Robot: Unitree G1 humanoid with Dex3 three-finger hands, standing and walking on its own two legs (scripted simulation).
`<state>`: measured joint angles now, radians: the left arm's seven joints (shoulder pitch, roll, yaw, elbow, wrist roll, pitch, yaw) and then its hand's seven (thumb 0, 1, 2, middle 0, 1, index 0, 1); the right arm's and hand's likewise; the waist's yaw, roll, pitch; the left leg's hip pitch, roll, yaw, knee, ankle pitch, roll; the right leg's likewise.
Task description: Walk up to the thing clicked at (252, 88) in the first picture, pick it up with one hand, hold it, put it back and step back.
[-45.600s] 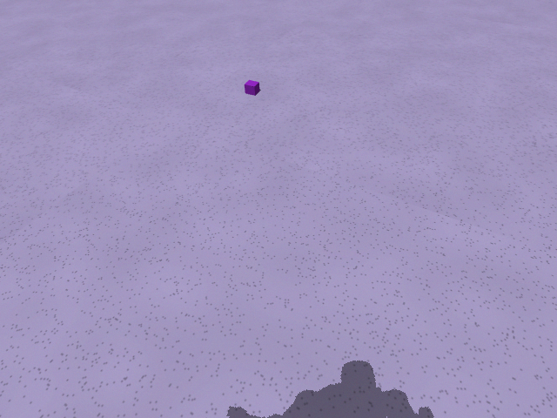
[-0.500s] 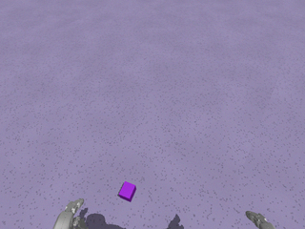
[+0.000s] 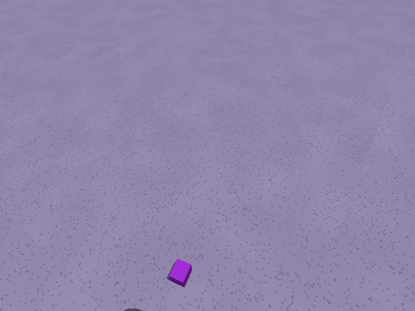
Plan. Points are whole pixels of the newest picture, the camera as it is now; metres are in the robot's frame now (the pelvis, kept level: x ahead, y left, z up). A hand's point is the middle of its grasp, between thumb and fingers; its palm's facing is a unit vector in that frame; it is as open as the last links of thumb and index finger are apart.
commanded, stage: stand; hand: left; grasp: from above
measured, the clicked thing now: (180, 272) +0.45 +0.18 -0.74
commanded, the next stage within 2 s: step back in 1.84 s
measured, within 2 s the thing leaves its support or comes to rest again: neither
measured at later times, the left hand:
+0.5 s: hand out of the picture +0.05 +0.22 -0.16, palm faces +0.01 -0.94 -0.33, open 7.4 cm
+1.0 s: hand out of the picture +0.07 +0.21 -0.15, palm faces +0.00 -0.94 -0.34, open 7.4 cm
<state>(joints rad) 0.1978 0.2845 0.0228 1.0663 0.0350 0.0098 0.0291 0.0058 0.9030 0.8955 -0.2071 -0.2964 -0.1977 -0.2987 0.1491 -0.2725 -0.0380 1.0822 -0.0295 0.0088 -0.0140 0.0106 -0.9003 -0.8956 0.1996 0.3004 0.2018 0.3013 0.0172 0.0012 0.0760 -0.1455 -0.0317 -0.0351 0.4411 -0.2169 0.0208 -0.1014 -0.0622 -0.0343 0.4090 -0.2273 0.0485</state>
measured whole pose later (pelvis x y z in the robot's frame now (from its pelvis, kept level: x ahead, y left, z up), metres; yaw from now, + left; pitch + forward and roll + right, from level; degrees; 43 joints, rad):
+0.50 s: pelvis +0.00 -0.02 +0.00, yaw +0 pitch -5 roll +0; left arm 0.16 0.30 0.02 1.14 0.03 0.00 0.02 0.00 0.90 0.90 -0.21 -0.30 -0.20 -0.30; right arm 0.14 -0.31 -0.03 1.14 -0.02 0.01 -0.01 0.01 -0.90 -0.90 0.20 0.30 0.20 0.30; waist 0.00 0.01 0.07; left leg -0.11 -0.01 -0.05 0.35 -0.17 -0.01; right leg -0.08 -0.04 -0.04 0.35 -0.19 0.02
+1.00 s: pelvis +0.00 -0.03 +0.01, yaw +0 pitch -4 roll +0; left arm 0.12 0.31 0.02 1.13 0.02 -0.01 0.01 0.00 0.90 0.90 -0.21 -0.30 -0.20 -0.30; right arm 0.12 -0.33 -0.01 1.14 -0.02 0.00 0.00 0.01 -0.90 -0.90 0.20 0.30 0.20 0.30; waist 0.00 0.02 0.06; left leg -0.10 0.02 -0.05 0.33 -0.16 -0.03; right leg -0.07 -0.01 -0.05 0.33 -0.19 0.00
